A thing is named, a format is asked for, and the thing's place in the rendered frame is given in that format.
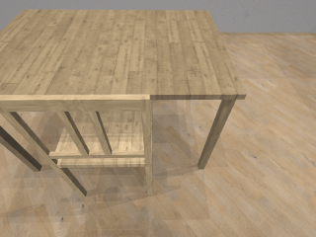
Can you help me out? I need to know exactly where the table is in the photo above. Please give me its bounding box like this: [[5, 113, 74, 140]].
[[0, 9, 247, 172]]

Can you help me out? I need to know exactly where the chair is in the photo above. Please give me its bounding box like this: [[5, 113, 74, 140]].
[[0, 94, 153, 198]]

